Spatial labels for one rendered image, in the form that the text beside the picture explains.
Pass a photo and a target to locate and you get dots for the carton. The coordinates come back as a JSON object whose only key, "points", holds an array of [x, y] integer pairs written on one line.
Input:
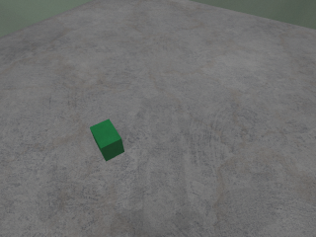
{"points": [[107, 139]]}

